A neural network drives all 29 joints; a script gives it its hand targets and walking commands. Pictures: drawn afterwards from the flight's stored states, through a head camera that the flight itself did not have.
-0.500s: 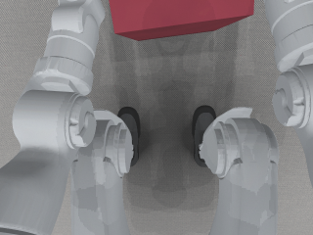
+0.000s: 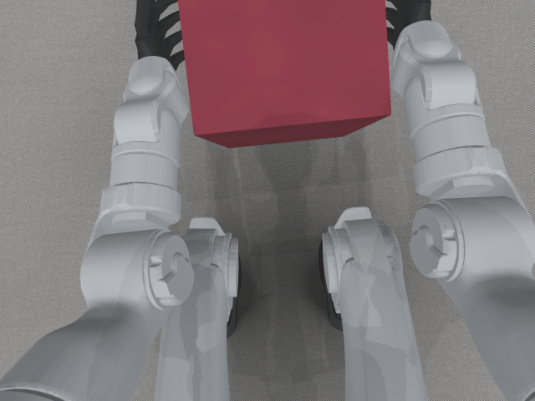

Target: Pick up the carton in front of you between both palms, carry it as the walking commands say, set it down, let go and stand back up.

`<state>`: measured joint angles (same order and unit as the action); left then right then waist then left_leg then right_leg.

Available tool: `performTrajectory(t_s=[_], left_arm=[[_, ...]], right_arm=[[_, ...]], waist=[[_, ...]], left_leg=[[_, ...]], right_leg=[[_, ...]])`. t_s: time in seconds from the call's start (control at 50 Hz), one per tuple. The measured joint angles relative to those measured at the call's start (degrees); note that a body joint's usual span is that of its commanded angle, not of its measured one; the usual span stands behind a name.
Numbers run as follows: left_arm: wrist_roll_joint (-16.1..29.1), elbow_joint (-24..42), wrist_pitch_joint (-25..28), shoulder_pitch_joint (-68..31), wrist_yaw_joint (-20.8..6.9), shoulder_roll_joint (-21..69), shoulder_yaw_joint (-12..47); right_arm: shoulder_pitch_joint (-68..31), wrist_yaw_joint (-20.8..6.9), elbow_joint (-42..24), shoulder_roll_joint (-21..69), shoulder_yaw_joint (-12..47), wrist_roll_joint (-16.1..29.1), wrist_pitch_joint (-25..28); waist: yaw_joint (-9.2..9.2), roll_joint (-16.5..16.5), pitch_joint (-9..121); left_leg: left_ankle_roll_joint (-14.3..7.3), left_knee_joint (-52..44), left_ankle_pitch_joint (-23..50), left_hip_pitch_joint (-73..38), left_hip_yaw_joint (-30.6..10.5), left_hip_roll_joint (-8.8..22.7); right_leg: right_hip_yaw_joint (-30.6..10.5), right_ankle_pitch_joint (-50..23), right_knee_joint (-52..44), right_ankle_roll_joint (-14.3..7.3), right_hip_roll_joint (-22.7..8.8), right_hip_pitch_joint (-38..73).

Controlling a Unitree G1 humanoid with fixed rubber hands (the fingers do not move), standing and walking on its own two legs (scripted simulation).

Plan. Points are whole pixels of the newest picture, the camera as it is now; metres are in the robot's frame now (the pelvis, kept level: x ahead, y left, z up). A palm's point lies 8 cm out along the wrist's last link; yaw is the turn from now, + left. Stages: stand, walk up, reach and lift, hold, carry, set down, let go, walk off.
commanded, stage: reach and lift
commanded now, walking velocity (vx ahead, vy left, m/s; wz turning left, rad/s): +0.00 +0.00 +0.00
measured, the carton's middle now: (281, 64) +0.54 -0.03 -0.16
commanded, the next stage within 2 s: none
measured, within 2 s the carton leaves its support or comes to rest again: neither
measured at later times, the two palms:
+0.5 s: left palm (70, 36) +0.49 +0.13 +0.07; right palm out of the picture +0.49 -0.17 +0.07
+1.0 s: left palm out of the picture +0.44 +0.14 +0.23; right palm out of the picture +0.44 -0.16 +0.23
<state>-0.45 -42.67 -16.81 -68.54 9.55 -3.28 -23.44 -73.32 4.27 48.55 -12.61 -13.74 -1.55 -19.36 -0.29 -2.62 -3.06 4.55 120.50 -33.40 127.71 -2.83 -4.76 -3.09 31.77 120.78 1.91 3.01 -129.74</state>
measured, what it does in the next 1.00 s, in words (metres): rises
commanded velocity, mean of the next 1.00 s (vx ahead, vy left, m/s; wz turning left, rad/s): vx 0.00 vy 0.00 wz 0.00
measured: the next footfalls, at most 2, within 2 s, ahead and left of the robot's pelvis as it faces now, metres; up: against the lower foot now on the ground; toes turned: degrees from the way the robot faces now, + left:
none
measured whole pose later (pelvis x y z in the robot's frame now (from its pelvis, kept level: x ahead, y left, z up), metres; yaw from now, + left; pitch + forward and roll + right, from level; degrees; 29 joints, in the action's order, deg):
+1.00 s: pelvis +0.05 +0.00 +0.26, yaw -2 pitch +29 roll +0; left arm -12.9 -32.3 -21.4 -35.7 2.5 7.7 -24.9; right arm -37.2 0.5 34.5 4.8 -22.8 -13.9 -22.4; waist 0.1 -0.8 13.0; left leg 1.8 70.1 -25.8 73.6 -3.9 -2.6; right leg -3.2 24.4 69.9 1.0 2.0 -74.7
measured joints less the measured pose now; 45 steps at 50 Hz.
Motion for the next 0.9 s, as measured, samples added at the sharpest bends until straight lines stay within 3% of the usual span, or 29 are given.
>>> performTrajectory(t_s=[0.12, 0.2, 0.32, 0.52, 0.9], left_arm=[[-10.48, -0.39, -2.42, 1.52, -2.83, 4.53, -8.13], [-13.40, 0.79, -3.66, 2.26, -4.07, 5.42, -10.12], [-13.38, 4.59, -5.35, 4.22, -5.14, 5.65, -9.63], [-11.60, 10.21, -6.91, 12.61, -5.21, 7.68, -5.59], [-12.16, 9.52, -4.80, 28.96, -6.62, 10.29, -2.56]], right_arm=[[1.80, -3.12, 2.17, 3.26, -8.02, -8.18, -1.57], [2.21, -4.03, 2.03, 4.93, -10.84, -11.77, -2.06], [4.15, -4.43, -1.90, 7.46, -12.44, -13.88, -2.95], [14.40, -4.36, -10.73, 10.29, -10.17, -11.40, -5.30], [31.58, -3.71, -12.46, 16.26, -9.67, -12.62, -3.28]], waist=[[0.24, 1.24, 6.43], [0.61, 1.71, 8.02], [0.49, 1.40, 9.44], [0.20, 1.13, 13.22], [0.42, 1.66, 16.94]], left_leg=[[-0.94, -8.00, 2.30, -4.08, 0.43, 1.13], [-1.09, -12.62, 4.06, -6.46, 0.48, 1.06], [-0.99, -17.44, 5.70, -9.04, -0.11, 0.48], [-1.56, -24.32, 4.97, -17.36, -0.39, 0.90], [-2.47, -44.18, 6.34, -45.76, -0.95, 1.81]], right_leg=[[-0.55, -3.06, -8.42, 0.20, 0.67, 4.05], [-0.79, -4.72, -12.94, 0.10, 0.57, 6.48], [-0.42, -5.73, -17.70, -0.11, -0.21, 9.52], [-0.25, -4.94, -24.82, -0.08, -0.47, 18.07], [-0.10, -6.03, -44.56, -0.81, -1.00, 46.60]])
